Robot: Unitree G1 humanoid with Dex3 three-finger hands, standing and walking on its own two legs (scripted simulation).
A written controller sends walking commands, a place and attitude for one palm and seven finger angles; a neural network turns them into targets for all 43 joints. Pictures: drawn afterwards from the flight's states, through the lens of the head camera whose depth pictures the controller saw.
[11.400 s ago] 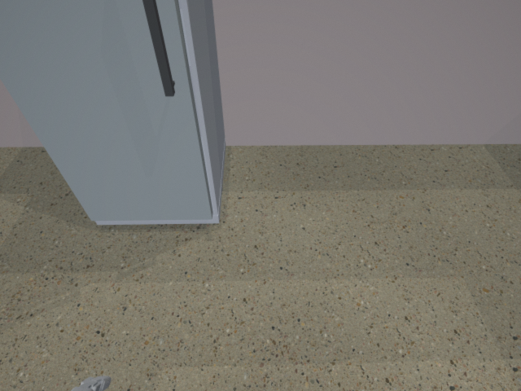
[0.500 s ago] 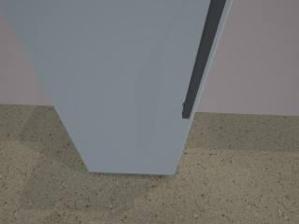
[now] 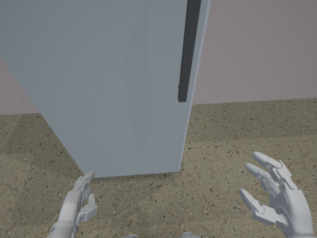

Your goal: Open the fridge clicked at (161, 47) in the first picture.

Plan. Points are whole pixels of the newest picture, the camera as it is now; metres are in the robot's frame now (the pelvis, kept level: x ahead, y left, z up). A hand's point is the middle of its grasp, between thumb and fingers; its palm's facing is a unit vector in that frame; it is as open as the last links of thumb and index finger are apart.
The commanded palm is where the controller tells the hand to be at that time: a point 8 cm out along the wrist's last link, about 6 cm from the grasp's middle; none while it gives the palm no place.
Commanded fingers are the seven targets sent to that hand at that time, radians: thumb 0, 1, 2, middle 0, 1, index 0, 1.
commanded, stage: raise the hand to about handle height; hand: right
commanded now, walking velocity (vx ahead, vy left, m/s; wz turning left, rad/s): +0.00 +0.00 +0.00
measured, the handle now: (189, 17) +0.54 -0.06 +0.28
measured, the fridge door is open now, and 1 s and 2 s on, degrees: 0 0 0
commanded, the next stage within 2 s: move the hooked fingers beside the handle in 1.52 s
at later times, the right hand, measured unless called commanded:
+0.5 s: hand (294, 163) +0.25 -0.26 +0.13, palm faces -0.03 +1.00 -0.07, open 12.5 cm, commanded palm +0.22 -0.31 +0.15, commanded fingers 0.00 0.38 -0.35 0.29 1.12 0.29 1.12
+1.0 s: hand out of the picture +0.29 -0.30 +0.21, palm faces +0.01 +1.00 -0.09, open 13.9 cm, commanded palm +0.26 -0.35 +0.22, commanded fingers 0.00 0.50 -0.30 0.30 1.20 0.30 1.20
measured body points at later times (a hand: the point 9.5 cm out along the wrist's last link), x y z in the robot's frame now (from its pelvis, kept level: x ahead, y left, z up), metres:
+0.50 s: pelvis +0.01 -0.04 +0.03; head +0.01 -0.04 +0.48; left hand +0.18 +0.21 -0.03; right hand +0.24 -0.31 +0.14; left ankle +0.03 +0.07 -0.69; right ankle +0.03 -0.10 -0.69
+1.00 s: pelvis +0.01 -0.03 +0.05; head -0.01 -0.03 +0.50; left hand +0.20 +0.19 -0.02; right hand +0.28 -0.36 +0.22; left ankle +0.03 +0.07 -0.69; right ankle +0.03 -0.10 -0.69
